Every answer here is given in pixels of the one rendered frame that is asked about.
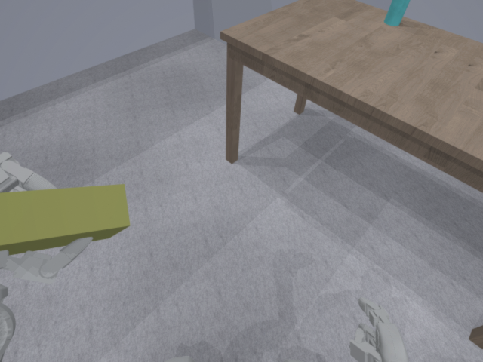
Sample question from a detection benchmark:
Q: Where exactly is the table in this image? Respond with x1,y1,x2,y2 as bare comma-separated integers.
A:
220,0,483,349

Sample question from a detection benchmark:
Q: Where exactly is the sponge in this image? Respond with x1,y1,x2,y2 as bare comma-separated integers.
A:
0,184,130,255

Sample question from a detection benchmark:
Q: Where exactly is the right robot hand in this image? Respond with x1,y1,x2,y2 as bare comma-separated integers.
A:
350,297,409,362

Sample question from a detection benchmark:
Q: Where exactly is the left robot hand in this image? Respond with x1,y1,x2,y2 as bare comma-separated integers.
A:
0,152,93,284

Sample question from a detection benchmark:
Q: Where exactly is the robot left forearm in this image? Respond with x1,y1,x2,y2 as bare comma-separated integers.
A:
0,284,16,362

